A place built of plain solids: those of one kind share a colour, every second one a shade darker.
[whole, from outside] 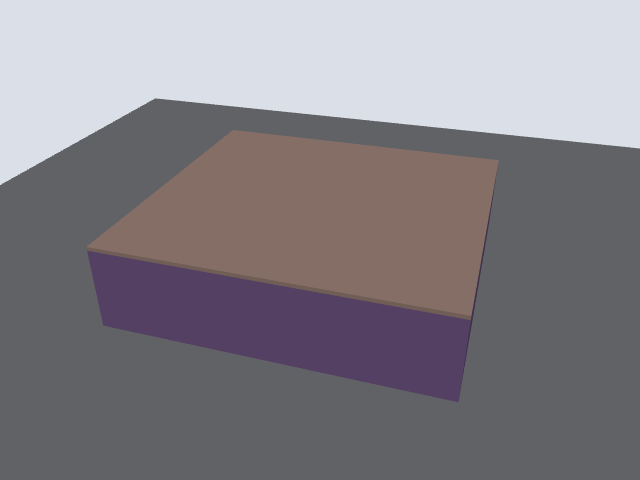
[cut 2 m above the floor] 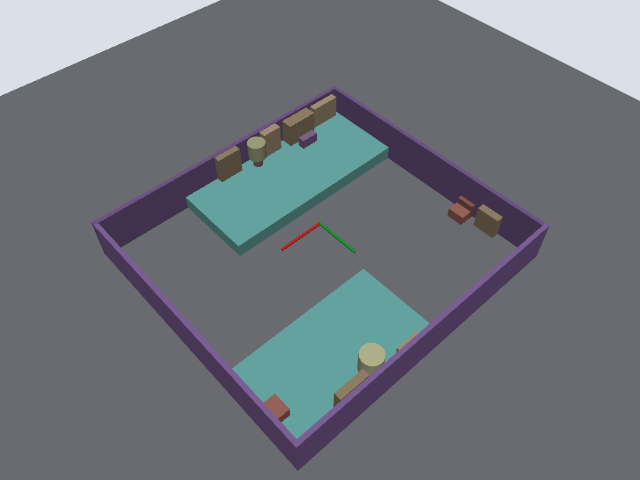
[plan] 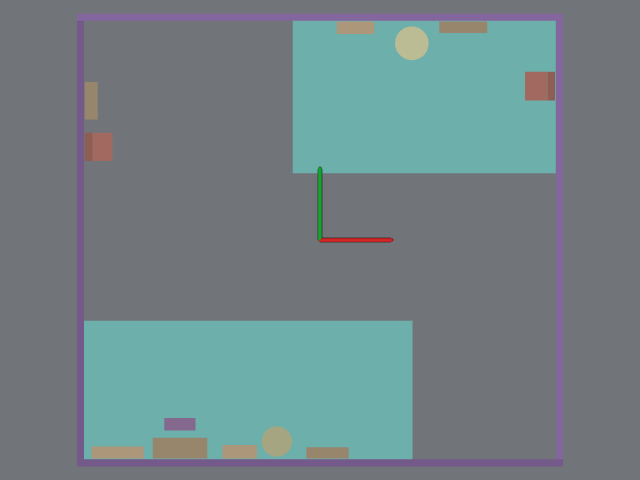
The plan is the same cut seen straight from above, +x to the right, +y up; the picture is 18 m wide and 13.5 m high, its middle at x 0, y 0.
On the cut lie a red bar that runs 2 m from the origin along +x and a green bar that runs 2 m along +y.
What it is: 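A loft; one open main floor with 2 platforms, their free sides bare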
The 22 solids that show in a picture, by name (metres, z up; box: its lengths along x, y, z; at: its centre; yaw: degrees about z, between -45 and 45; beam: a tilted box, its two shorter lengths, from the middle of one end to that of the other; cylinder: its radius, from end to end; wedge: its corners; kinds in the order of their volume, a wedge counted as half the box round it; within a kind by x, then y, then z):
{
 "wall_1": {"box": [0.2, 12.33, 3.45], "at": [-6.74, 0.0, 1.68]},
 "wall_2": {"box": [13.67, 0.2, 3.45], "at": [0.0, -6.27, 1.68]},
 "wall_3": {"box": [13.67, 0.2, 3.45], "at": [0.0, 6.27, 1.68]},
 "wall_4": {"box": [0.2, 12.33, 3.45], "at": [6.73, 0.0, 1.68]},
 "floor_1": {"box": [9.24, 3.9, 0.73], "at": [-2.02, -4.22, 0.32]},
 "floor_2": {"box": [7.41, 4.29, 0.21], "at": [2.93, 4.02, 0.05]},
 "roof_1": {"box": [13.67, 12.73, 0.16], "at": [0.0, 0.0, 3.48]},
 "case_1": {"box": [0.37, 1.06, 1.17], "at": [-6.43, 3.92, 0.54]},
 "case_2": {"box": [1.47, 0.34, 1.13], "at": [-5.69, -5.98, 1.25]},
 "case_3": {"box": [1.53, 0.59, 1.21], "at": [-3.94, -5.86, 1.28]},
 "case_4": {"box": [0.97, 0.38, 1.87], "at": [-2.26, -5.96, 1.62]},
 "case_5": {"box": [1.2, 0.32, 1.97], "at": [0.21, -5.99, 1.66]},
 "case_6": {"box": [1.06, 0.35, 1.07], "at": [1.0, 5.97, 0.69]},
 "case_7": {"box": [1.35, 0.33, 2.02], "at": [4.03, 5.98, 1.17]},
 "bush_1": {"cylinder": 0.43, "from": [-1.21, -5.67, 1.17], "to": [-1.21, -5.67, 2.37]},
 "bush_2": {"cylinder": 0.47, "from": [2.58, 5.53, 0.72], "to": [2.58, 5.53, 1.68]},
 "chair_1": {"box": [0.21, 0.79, 0.82], "at": [-6.51, 2.62, 0.36]},
 "chair_2": {"box": [0.57, 0.79, 0.51], "at": [-6.12, 2.62, 0.21]},
 "chair_3": {"box": [0.63, 0.81, 0.46], "at": [6.08, 4.33, 0.39]},
 "chair_4": {"box": [0.22, 0.81, 0.71], "at": [6.5, 4.33, 0.51]},
 "bench_1": {"box": [0.88, 0.36, 0.48], "at": [-3.94, -5.18, 0.92]},
 "pot_1": {"cylinder": 0.23, "from": [-1.21, -5.67, 0.68], "to": [-1.21, -5.67, 1.17]}
}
